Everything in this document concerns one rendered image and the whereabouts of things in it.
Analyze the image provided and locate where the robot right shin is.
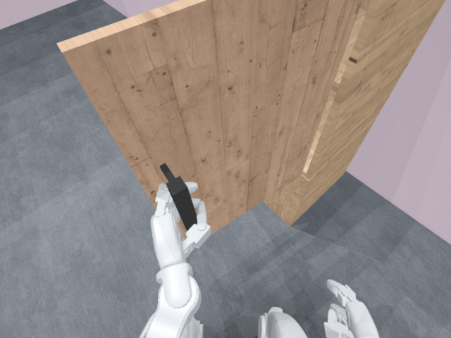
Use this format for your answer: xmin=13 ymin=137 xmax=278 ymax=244
xmin=267 ymin=307 xmax=283 ymax=314

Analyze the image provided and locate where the robot left hand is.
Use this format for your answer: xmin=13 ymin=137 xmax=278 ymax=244
xmin=151 ymin=182 xmax=211 ymax=269

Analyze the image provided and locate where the left robot forearm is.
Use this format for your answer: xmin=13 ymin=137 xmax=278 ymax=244
xmin=139 ymin=262 xmax=202 ymax=338

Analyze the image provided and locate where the robot right hand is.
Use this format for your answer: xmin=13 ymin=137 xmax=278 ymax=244
xmin=324 ymin=280 xmax=380 ymax=338

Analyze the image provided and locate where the handle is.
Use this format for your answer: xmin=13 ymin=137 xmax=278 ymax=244
xmin=160 ymin=163 xmax=197 ymax=231

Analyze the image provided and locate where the robot right thigh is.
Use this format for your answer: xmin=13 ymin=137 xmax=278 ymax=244
xmin=258 ymin=311 xmax=307 ymax=338

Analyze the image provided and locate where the cupboard door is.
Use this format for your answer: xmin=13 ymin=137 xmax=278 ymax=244
xmin=57 ymin=0 xmax=362 ymax=239

